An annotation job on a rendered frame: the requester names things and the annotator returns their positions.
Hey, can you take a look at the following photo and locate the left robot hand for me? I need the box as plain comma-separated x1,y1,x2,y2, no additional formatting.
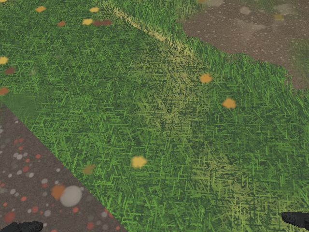
0,221,43,232

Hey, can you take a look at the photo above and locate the right robot hand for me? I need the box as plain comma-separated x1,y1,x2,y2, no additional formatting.
281,212,309,231

